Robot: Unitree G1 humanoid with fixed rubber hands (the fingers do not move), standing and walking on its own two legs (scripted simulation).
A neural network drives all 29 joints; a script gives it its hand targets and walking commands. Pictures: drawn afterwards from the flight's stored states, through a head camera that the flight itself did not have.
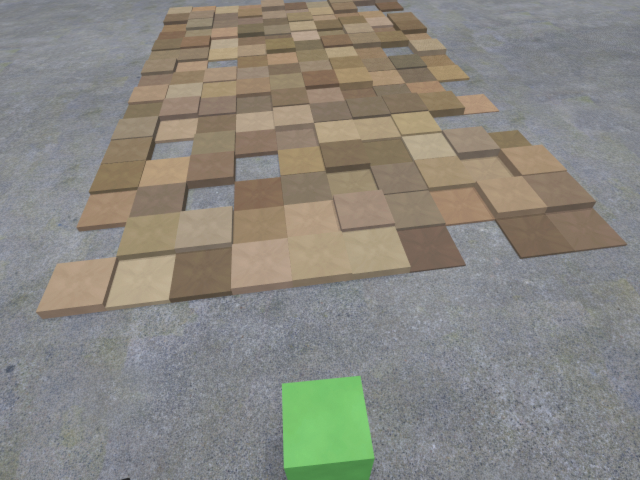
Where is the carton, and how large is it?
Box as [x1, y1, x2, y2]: [282, 376, 374, 479]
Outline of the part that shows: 360,376 282,384 284,469 288,479 368,479 374,458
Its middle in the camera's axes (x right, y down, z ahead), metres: +0.01 +0.53 +1.06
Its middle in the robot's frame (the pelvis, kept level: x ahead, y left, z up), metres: +0.41 +0.04 -0.66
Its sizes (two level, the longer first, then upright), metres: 0.210 0.200 0.250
